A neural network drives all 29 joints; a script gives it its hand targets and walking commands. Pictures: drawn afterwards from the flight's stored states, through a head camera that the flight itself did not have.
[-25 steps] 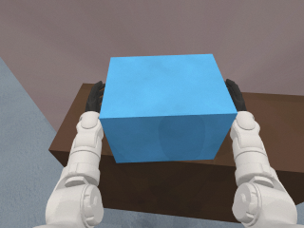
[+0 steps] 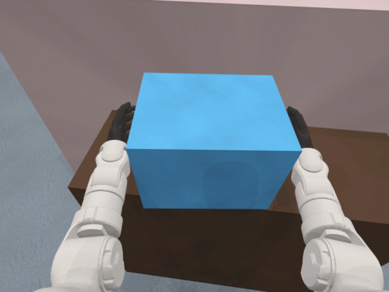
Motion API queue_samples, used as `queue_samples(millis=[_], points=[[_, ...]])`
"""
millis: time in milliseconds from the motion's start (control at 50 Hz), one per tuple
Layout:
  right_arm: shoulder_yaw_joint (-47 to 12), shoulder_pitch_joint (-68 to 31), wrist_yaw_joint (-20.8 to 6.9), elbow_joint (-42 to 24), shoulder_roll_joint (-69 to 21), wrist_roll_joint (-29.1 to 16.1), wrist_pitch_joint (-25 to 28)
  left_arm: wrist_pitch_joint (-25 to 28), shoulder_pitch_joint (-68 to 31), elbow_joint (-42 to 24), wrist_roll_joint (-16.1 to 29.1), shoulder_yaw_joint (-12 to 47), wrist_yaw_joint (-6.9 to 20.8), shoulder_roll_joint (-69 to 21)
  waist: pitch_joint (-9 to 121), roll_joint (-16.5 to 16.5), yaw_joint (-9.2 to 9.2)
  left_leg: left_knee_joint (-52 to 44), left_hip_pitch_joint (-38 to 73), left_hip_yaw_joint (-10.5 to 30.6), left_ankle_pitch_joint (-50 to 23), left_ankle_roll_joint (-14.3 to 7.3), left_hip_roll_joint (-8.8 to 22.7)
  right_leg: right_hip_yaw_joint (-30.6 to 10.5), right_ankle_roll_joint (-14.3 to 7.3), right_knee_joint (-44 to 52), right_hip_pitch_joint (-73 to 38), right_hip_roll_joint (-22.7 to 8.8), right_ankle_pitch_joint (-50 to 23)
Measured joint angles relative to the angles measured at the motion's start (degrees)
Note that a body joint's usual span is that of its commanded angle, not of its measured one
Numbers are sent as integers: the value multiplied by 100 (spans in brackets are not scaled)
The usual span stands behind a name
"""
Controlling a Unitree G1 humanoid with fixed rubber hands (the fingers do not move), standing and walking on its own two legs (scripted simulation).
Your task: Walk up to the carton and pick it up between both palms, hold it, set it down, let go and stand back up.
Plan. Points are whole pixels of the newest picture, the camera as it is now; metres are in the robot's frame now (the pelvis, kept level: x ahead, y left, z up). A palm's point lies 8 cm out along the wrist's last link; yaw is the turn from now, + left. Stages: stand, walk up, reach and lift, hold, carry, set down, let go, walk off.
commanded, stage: reach and lift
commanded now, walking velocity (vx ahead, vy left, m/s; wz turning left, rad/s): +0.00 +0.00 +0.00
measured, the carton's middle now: (207, 142) +0.42 -0.05 +0.08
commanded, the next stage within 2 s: none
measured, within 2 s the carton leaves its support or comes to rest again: neither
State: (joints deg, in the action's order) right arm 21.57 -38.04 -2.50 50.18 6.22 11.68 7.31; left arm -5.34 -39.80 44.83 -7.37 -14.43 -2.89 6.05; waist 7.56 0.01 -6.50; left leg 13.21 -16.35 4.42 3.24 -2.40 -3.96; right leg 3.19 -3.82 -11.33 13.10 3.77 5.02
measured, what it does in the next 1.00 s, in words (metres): stands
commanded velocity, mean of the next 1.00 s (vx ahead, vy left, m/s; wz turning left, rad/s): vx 0.00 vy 0.00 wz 0.00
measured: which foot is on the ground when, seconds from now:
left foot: down 0.00-1.00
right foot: down 0.00-1.00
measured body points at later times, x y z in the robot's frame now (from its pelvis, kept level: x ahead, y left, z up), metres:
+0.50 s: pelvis -0.01 +0.00 +0.00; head -0.03 +0.02 +0.45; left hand +0.41 +0.15 +0.16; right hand +0.36 -0.24 +0.15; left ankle +0.03 +0.09 -0.75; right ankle +0.00 -0.07 -0.75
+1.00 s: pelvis +0.02 +0.01 +0.00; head +0.00 +0.03 +0.45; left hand +0.40 +0.17 +0.18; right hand +0.37 -0.21 +0.18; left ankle +0.03 +0.09 -0.75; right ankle +0.00 -0.07 -0.75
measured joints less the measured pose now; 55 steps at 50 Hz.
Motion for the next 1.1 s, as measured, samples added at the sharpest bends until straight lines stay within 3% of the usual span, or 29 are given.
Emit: queue_samples(millis=[140,360,460,580,680,840,960,1100], points=[[-30,-163,-16,-66,53,-90,-290,-293,-191,-47,38,91,-27,81,-56,-12,26,10,60,-23,-59,-8,4,-8,13,10,-68,-2,-70],[-77,-265,-149,-336,99,-248,-1060,-1264,-240,-591,-32,207,-53,96,-211,-26,17,120,170,-38,-41,-16,13,8,23,-42,-205,1,-82],[-296,37,-131,-750,80,-578,-1228,-1663,98,-1314,71,291,-98,45,-29,-81,113,47,181,-145,-35,-30,48,-94,7,4,-176,25,-103],[-591,-51,-15,-893,188,-1050,-1548,-2217,32,-1787,67,281,-87,101,-163,-157,173,159,520,-213,141,-28,81,-153,14,-17,-542,54,2],[-822,-231,117,-1095,242,-1325,-1927,-2628,-58,-2128,-29,163,84,185,-283,-183,132,248,702,-202,263,-33,87,-136,8,12,-784,63,66],[-1372,31,429,-1946,351,-1952,-2457,-3194,393,-3212,-161,89,322,184,-554,-202,17,240,1038,-148,382,-67,45,-96,37,155,-1201,30,138],[-1771,490,662,-2746,544,-2433,-2778,-3562,980,-4145,-73,211,260,116,-658,-164,-5,261,1127,-169,445,-104,20,-127,78,199,-1315,6,164],[-1896,650,733,-3317,773,-2737,-3194,-4018,1216,-4832,54,286,93,18,-648,-89,37,283,1079,-266,444,-149,27,-225,123,230,-1268,4,102]])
